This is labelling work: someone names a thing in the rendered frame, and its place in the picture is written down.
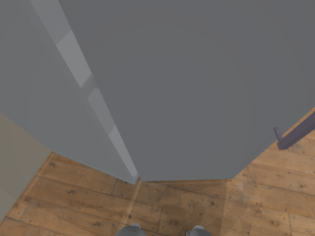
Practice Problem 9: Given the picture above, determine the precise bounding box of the left robot shin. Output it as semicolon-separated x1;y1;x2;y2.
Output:
131;223;141;228

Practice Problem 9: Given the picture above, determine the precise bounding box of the handle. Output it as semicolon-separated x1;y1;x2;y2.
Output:
274;111;315;150

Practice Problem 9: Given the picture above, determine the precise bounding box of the right robot shin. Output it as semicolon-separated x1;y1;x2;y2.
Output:
193;225;204;230

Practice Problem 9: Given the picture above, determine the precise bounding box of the robot shin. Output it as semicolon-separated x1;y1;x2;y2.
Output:
193;225;204;230
131;223;141;228

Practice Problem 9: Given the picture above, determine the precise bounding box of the fridge door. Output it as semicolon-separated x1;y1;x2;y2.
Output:
58;0;315;182

